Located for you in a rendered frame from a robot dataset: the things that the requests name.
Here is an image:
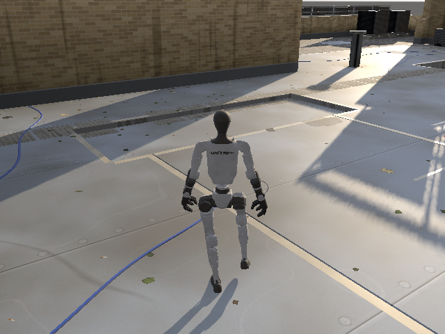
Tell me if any robot left forearm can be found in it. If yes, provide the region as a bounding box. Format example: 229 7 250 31
183 169 196 198

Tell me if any robot right forearm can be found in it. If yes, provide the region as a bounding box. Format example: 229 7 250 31
250 168 266 201

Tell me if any humanoid robot head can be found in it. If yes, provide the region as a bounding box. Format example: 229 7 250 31
211 110 234 144

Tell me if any left robot upper arm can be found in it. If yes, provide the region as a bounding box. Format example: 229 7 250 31
189 141 208 180

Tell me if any robot right hand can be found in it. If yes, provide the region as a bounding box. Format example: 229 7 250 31
251 199 268 217

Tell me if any robot left hand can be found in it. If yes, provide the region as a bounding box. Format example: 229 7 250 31
181 196 197 212

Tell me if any right robot upper arm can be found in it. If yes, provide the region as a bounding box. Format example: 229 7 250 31
237 141 257 180

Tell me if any right robot foot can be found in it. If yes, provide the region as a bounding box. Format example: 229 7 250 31
241 258 250 269

